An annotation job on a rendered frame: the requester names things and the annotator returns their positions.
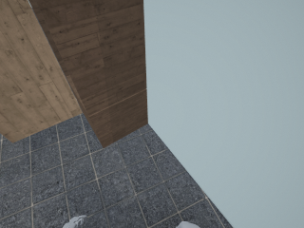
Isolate cupboard door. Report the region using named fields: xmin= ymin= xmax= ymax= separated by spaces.
xmin=0 ymin=0 xmax=83 ymax=143

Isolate robot left hand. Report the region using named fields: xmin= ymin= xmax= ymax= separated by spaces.
xmin=63 ymin=215 xmax=87 ymax=228

